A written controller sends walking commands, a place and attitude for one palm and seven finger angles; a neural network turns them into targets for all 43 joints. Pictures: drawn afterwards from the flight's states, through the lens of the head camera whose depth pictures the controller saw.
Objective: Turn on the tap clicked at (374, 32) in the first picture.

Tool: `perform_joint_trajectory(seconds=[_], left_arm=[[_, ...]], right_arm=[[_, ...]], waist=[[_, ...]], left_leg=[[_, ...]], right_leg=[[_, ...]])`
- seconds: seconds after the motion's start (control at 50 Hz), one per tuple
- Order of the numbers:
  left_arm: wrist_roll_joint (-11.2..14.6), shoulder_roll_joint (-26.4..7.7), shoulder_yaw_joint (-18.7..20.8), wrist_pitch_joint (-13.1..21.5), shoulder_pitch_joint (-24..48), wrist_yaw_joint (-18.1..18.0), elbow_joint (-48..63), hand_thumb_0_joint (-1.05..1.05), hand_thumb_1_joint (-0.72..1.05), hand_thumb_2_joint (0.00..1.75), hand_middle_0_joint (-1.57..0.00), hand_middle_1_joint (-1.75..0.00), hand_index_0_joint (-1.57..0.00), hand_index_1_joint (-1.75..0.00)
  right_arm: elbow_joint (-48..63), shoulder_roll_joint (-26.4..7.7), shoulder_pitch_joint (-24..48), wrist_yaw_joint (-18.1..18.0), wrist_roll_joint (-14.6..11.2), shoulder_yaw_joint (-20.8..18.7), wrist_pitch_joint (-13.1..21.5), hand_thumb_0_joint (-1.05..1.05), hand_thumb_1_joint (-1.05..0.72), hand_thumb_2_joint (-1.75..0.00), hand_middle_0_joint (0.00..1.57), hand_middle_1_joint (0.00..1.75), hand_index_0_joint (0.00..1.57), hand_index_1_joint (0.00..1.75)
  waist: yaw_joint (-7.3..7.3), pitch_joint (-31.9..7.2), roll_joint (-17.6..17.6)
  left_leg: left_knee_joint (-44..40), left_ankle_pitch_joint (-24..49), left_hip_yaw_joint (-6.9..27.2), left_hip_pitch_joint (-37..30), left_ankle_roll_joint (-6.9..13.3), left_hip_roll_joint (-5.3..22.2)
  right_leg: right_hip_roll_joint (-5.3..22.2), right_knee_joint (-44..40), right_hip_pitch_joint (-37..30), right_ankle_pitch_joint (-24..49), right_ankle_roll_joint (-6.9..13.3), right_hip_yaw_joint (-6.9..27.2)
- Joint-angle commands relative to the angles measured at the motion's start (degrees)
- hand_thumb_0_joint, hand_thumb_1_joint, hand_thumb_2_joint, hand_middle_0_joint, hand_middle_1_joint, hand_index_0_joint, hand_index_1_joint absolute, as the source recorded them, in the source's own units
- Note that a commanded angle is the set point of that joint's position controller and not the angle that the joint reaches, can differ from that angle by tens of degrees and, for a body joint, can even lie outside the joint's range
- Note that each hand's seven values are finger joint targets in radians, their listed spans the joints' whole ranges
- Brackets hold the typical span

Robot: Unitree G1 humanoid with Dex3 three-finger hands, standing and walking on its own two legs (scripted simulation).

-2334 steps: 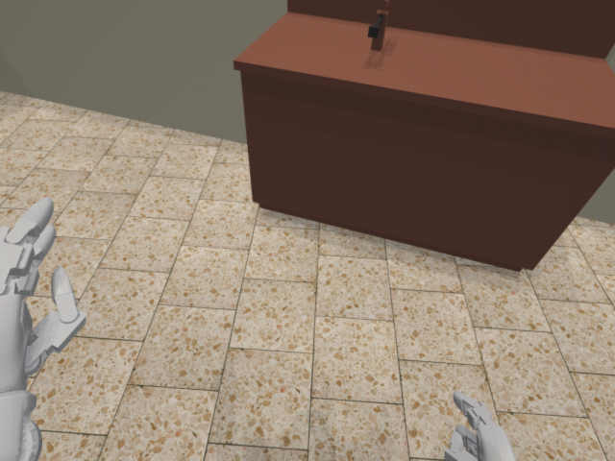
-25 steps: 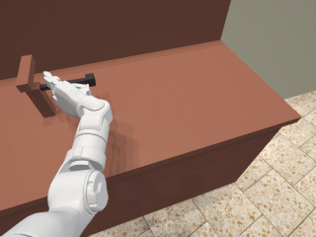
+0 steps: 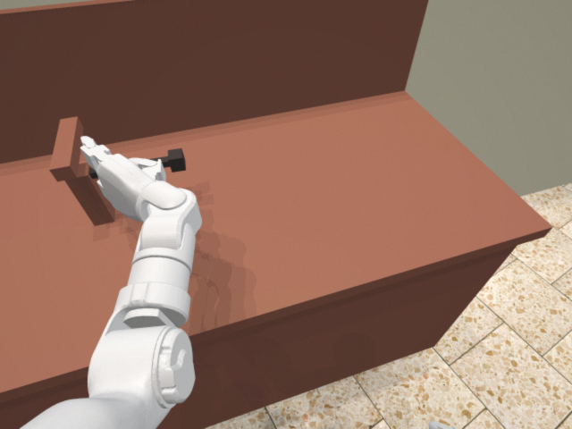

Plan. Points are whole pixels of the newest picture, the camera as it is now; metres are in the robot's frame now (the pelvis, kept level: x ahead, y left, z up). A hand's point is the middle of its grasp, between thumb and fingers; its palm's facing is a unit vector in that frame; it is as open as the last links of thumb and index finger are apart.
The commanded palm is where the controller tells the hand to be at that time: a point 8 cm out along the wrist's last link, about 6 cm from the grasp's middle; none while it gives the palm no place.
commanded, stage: lift the hand up off the lever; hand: left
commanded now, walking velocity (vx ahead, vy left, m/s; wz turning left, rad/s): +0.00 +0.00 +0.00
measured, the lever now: (176, 160) +0.54 +0.21 +0.09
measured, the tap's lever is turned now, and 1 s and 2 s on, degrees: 86 86 86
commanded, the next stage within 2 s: draw the hand back beside the body in 0.28 s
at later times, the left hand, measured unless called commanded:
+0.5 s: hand (178, 164) +0.44 +0.17 +0.16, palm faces +0.62 -0.78 -0.10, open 7.8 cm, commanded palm +0.37 +0.21 +0.16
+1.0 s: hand (120, 239) +0.30 +0.20 +0.17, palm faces +0.22 -0.95 -0.20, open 7.7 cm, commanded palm +0.26 +0.25 +0.17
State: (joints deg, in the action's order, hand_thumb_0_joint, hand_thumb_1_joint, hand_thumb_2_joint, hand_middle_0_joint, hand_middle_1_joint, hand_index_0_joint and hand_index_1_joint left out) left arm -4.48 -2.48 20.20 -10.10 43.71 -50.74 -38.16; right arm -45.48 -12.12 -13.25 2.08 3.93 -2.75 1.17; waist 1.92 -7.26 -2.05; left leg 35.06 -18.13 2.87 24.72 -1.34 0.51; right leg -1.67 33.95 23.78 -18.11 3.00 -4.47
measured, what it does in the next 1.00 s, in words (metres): stands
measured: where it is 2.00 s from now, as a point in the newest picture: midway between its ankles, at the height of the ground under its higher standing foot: outside the picture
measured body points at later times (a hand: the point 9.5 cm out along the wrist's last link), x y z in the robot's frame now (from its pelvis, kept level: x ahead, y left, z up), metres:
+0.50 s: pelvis +0.00 +0.00 +0.00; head +0.01 -0.01 +0.45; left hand +0.40 +0.20 +0.16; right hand +0.12 -0.24 -0.12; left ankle -0.01 +0.13 -0.73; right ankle -0.01 -0.08 -0.73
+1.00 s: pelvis -0.01 +0.02 +0.02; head -0.03 +0.00 +0.47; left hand +0.28 +0.25 +0.18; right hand +0.18 -0.21 -0.07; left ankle -0.01 +0.14 -0.73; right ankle -0.01 -0.08 -0.73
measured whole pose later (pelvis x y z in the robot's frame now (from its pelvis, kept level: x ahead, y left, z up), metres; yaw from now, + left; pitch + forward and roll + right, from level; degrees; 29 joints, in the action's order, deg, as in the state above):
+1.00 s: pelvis -0.01 +0.02 +0.02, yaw -2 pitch -4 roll +0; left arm 4.3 -15.6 5.2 6.0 4.0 -6.4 -2.3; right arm -37.9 -12.5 -7.4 -2.5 -1.5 1.1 2.2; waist -2.7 2.1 -2.5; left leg 21.4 -11.9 0.6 5.2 0.2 -0.2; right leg -1.1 21.1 5.2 -11.7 1.7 -2.2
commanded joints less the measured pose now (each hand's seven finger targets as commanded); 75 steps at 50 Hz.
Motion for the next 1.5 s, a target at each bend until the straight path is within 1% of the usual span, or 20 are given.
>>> perform_joint_trajectory(seconds=[0.0,0.16,0.2,0.36,0.38,0.4,0.44,0.5,0.56,0.58,0.6,0.7,0.74,0.8,0.88,0.94,1.0,1.12,1.28,1.48], left_arm=[[-1.0,-7.3,-3.2,1.9,27.0,0.3,12.7,0.0,0.9,0.9,-0.15,-0.15,-0.15,-0.15],[-2.9,-5.9,-5.1,1.0,29.5,-0.7,14.4,0.0,0.9,0.9,-0.15,-0.15,-0.15,-0.15],[-2.7,-9.2,-2.0,1.0,28.2,-0.7,13.0,0.0,0.9,0.9,-0.15,-0.15,-0.15,-0.15],[-1.9,-4.5,-5.8,0.5,29.1,-0.2,11.9,0.0,0.9,0.9,-0.15,-0.15,-0.15,-0.15],[-3.9,-3.8,-15.4,1.0,25.0,9.0,17.3,0.0,0.9,0.9,-0.15,-0.15,-0.15,-0.15],[-2.6,-8.9,-10.0,1.7,22.3,13.0,19.6,0.0,0.9,0.9,-0.15,-0.16,-0.15,-0.16],[-1.2,-11.1,-10.0,2.7,17.8,17.6,24.0,0.0,0.9,0.9,-0.15,-0.16,-0.15,-0.16],[3.6,-16.5,-4.9,4.2,2.8,26.8,25.7,0.0,0.9,0.9,-0.16,-0.17,-0.16,-0.17],[8.0,-17.2,-2.4,3.5,-5.7,29.2,33.2,0.0,0.9,0.9,-0.16,-0.18,-0.16,-0.18],[7.0,-28.2,-1.0,5.9,-15.3,33.7,29.0,0.0,0.9,0.9,-0.16,-0.18,-0.16,-0.18],[7.9,-31.2,2.1,8.0,-17.3,36.3,30.9,0.0,0.9,0.9,-0.16,-0.19,-0.16,-0.19],[8.6,-26.5,-7.7,15.7,-9.9,41.9,51.4,0.0,0.9,0.9,-0.17,-0.2,-0.17,-0.2],[8.1,-23.5,-11.9,17.5,-10.2,42.3,53.4,0.0,0.9,0.9,-0.17,-0.21,-0.17,-0.21],[8.0,-19.3,-16.2,18.4,-12.8,42.7,51.1,0.0,0.9,0.9,-0.17,-0.22,-0.17,-0.22],[8.3,-20.0,-13.9,18.5,-22.8,43.3,44.1,0.0,0.9,0.9,-0.18,-0.23,-0.18,-0.23],[8.5,-23.0,-9.8,19.4,-27.0,44.0,46.5,0.0,0.9,0.9,-0.18,-0.24,-0.18,-0.24],[8.7,-26.9,-4.7,19.6,-30.7,44.3,50.7,0.0,0.9,0.9,-0.18,-0.25,-0.18,-0.25],[8.9,-25.6,-4.8,19.4,-35.7,44.7,61.0,0.0,0.9,0.9,-0.19,-0.26,-0.19,-0.26],[8.9,-22.3,-7.0,18.8,-46.2,44.8,64.4,0.0,0.9,0.9,-0.2,-0.29,-0.2,-0.29],[8.8,-26.4,-0.3,19.4,-58.8,44.2,72.5,0.0,0.9,0.9,-0.2,-0.3,-0.2,-0.3]], right_arm=[[6.2,-7.1,4.1,-1.0,-0.4,-1.6,2.6,0.0,-0.9,-0.9,0.2,0.3,0.2,0.3],[6.3,-6.1,5.7,-0.9,0.0,-1.3,2.4,0.0,-0.9,-0.9,0.2,0.3,0.2,0.3],[6.1,-6.6,5.7,-1.3,-0.1,-1.4,2.1,0.0,-0.9,-0.9,0.2,0.3,0.2,0.3],[6.3,-6.3,5.6,-1.1,-0.2,-1.1,1.9,0.0,-0.9,-0.9,0.2,0.3,0.2,0.3],[7.6,-7.7,3.9,-2.3,-0.9,-1.5,0.3,0.0,-0.9,-0.9,0.2,0.3,0.2,0.3],[9.1,-7.9,3.4,-3.3,-1.6,-1.8,-0.4,0.0,-0.9,-0.9,0.2,0.3,0.2,0.3],[11.0,-7.3,3.6,-4.5,-2.6,-1.2,-1.0,0.0,-0.9,-0.9,0.2,0.3,0.2,0.3],[12.8,-7.5,4.0,-6.0,-3.9,-0.4,-2.3,0.0,-0.9,-0.9,0.2,0.3,0.2,0.3],[16.1,-6.3,7.4,-6.8,-5.2,0.8,-2.4,0.0,-0.9,-0.9,0.2,0.3,0.2,0.3],[14.5,-6.3,3.8,-5.4,-5.3,0.5,-1.8,0.0,-0.9,-0.9,0.2,0.3,0.2,0.3],[15.5,-6.7,4.9,-5.1,-5.6,0.6,-1.8,0.0,-0.9,-0.9,0.2,0.3,0.2,0.3],[18.1,-6.4,9.6,-5.0,-5.9,0.9,2.4,0.0,-0.9,-0.9,0.2,0.3,0.2,0.3],[17.6,-6.6,9.2,-4.8,-5.7,1.0,4.6,0.0,-0.9,-0.9,0.2,0.3,0.2,0.3],[16.3,-7.0,9.4,-5.1,-5.5,1.0,5.9,0.0,-0.9,-0.9,0.2,0.3,0.2,0.3],[15.5,-7.4,9.8,-5.3,-5.6,1.2,4.9,0.0,-0.9,-0.9,0.2,0.3,0.2,0.3],[16.2,-7.0,11.2,-5.3,-5.4,1.7,3.8,0.0,-0.9,-0.9,0.2,0.3,0.2,0.3],[16.8,-6.4,12.3,-5.3,-5.1,2.3,3.1,0.0,-0.9,-0.9,0.2,0.3,0.2,0.3],[18.7,-5.4,13.0,-5.1,-4.5,2.9,3.5,0.0,-0.9,-0.9,0.2,0.3,0.2,0.3],[18.2,-6.5,12.7,-4.8,-4.2,2.2,5.0,0.0,-0.9,-0.9,0.2,0.3,0.2,0.3],[18.1,-6.2,12.6,-4.8,-4.0,1.9,5.7,0.0,-0.9,-0.9,0.2,0.3,0.2,0.3]], waist=[[0.21,-14.8,4.2],[-0.12,-16.9,2.5],[-0.59,-17.1,3.6],[0.21,-16.9,3.5],[2.29,-18.6,5.6],[0.54,-21.0,3.9],[-0.85,-21.9,3.6],[-3.23,-16.7,7.9],[-5.65,-12.5,7.3],[-3.57,-8.3,7.5],[-5.56,-6.3,4.2],[-2.83,-2.2,-7.1],[-1.93,-2.9,-8.0],[-1.26,-0.9,-1.8],[-2.19,2.1,7.2],[-3.75,0.1,5.6],[-5.04,-0.5,-1.4],[-4.94,1.1,-5.6],[-4.75,2.1,1.1],[-6.11,3.2,-3.5]], left_leg=[[-2.8,17.8,-2.8,-6.8,1.4,-1.0],[-2.3,19.7,-3.1,-7.8,0.8,-1.1],[-2.4,19.8,-2.8,-7.4,0.8,-1.1],[-2.2,19.9,-2.8,-7.7,0.7,-1.1],[-1.6,21.7,-4.0,-10.7,1.7,-0.9],[-1.9,23.6,-4.0,-11.8,2.3,-1.2],[-2.8,24.8,-4.5,-12.6,2.8,-1.5],[-5.1,23.2,-4.1,-10.9,3.0,-1.2],[-7.4,20.4,-4.8,-10.4,3.0,-1.1],[-9.6,17.4,-4.3,-11.8,3.0,0.3],[-10.8,17.0,-4.2,-11.5,3.2,-0.2],[-12.6,16.4,-4.3,-20.0,3.1,-0.3],[-13.1,16.9,-3.1,-23.7,3.0,-0.1],[-14.3,15.0,-2.3,-25.7,3.2,0.0],[-15.8,9.6,-2.2,-22.6,3.7,-0.2],[-16.6,10.4,-2.2,-22.2,3.5,-0.5],[-17.4,12.2,-1.8,-21.8,2.8,-0.3],[-17.1,15.5,-1.4,-22.3,2.2,0.5],[-16.6,17.5,-0.9,-23.4,2.4,1.1],[-15.3,18.4,-0.6,-20.4,2.1,0.8]], right_leg=[[1.5,-4.9,-9.8,18.4,-1.8,0.2],[1.8,-4.0,-9.7,19.5,-1.6,0.4],[1.7,-4.1,-10.2,19.7,-1.7,0.4],[1.7,-4.1,-9.4,19.9,-1.7,0.3],[1.6,-2.5,-11.4,25.3,-1.4,2.2],[1.4,-3.0,-14.0,28.1,-1.1,2.4],[1.7,-3.1,-18.1,32.8,-1.6,3.2],[1.4,-4.5,-21.6,35.3,-2.0,3.5],[1.8,-7.0,-24.2,33.7,-2.8,4.0],[3.4,-8.4,-24.7,33.0,-3.3,4.9],[3.0,-9.0,-24.9,29.6,-2.4,4.7],[2.1,-14.1,-18.8,22.0,-1.6,5.3],[1.4,-14.8,-17.0,19.8,-1.2,4.7],[0.9,-15.9,-15.4,16.7,-1.3,4.1],[1.3,-17.1,-16.0,11.2,-1.9,4.0],[1.6,-17.0,-19.1,11.8,-1.6,3.9],[1.8,-17.1,-21.4,13.4,-1.0,4.1],[1.8,-17.5,-21.8,15.8,-0.5,3.8],[1.6,-17.1,-20.9,16.7,-0.8,3.5],[2.1,-16.4,-21.9,17.2,-0.5,3.5]])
